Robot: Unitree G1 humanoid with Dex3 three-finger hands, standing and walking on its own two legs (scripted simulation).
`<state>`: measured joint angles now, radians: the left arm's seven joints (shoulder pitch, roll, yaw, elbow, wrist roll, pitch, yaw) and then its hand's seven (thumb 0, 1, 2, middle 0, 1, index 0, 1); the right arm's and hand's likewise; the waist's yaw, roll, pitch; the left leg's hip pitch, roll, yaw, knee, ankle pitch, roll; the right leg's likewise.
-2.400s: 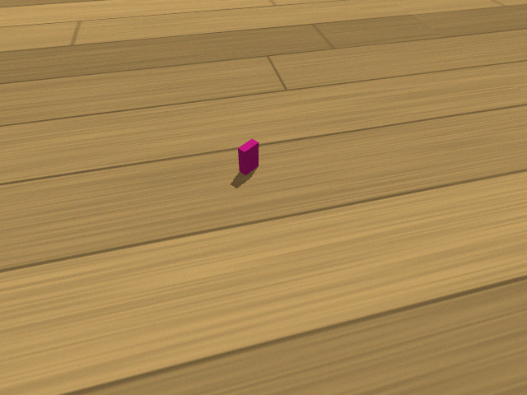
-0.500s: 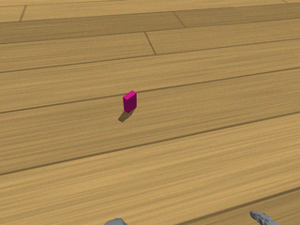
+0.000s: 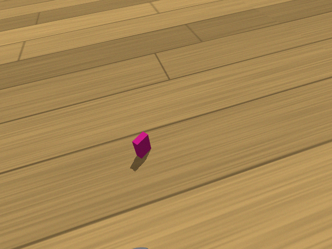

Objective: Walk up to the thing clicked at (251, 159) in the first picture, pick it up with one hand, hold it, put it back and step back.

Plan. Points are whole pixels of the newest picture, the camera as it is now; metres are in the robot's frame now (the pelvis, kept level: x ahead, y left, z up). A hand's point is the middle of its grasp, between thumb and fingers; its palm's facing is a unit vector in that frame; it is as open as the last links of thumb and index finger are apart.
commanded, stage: walk up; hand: left
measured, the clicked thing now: (142, 145) +0.88 +0.23 -0.68
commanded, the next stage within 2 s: none
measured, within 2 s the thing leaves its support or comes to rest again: neither
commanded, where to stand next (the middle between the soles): +0.52 +0.05 m, yaw -1 degrees
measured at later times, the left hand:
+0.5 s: hand (66, 219) +0.24 +0.32 -0.14, palm faces -0.06 -0.94 -0.34, open 7.4 cm
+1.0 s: hand (80, 167) +0.40 +0.32 -0.12, palm faces -0.02 -0.91 -0.41, open 7.4 cm
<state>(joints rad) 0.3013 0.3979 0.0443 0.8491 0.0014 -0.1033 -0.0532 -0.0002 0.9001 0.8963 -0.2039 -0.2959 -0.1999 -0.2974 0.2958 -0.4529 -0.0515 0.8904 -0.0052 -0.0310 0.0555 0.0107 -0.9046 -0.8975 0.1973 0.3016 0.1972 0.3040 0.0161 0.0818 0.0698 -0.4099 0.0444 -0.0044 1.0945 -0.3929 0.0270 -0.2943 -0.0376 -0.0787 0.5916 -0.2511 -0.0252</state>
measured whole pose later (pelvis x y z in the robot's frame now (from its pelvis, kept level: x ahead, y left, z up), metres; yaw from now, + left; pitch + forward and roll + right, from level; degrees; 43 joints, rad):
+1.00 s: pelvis +0.36 +0.03 +0.01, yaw +0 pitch -2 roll -1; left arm 0.35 0.41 0.04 0.84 0.01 -0.09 -0.04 0.00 0.90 0.90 -0.21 -0.30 -0.20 -0.30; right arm 0.28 -0.43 -0.06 0.87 -0.03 -0.02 0.08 0.01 -0.90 -0.90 0.20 0.30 0.20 0.30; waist 0.03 0.06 0.08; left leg -0.48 0.10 0.01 0.77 -0.28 0.00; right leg -0.20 -0.04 -0.08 0.52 -0.28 -0.01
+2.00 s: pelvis +0.47 +0.06 +0.02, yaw -1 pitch -2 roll +0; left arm 0.04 0.35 0.00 1.16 -0.01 -0.01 -0.02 0.00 0.90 0.90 -0.20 -0.30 -0.20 -0.30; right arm 0.06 -0.37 0.01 1.17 -0.01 -0.03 0.01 0.01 -0.90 -0.90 0.20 0.30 0.20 0.30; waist 0.00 -0.01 0.06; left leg -0.14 0.03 0.05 0.36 -0.18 -0.01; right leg -0.17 -0.03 -0.05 0.36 -0.15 0.01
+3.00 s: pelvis +0.49 +0.06 +0.02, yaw +0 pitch -2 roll +0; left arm 0.08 0.35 0.01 1.16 0.01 -0.01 -0.01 0.00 0.90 0.90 -0.20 -0.30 -0.20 -0.30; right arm 0.09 -0.35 0.00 1.15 -0.02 -0.01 0.01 0.01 -0.90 -0.90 0.20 0.30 0.20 0.30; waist 0.00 0.00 0.04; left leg -0.10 0.03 0.04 0.31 -0.18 -0.02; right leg -0.12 -0.03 -0.07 0.31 -0.16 0.01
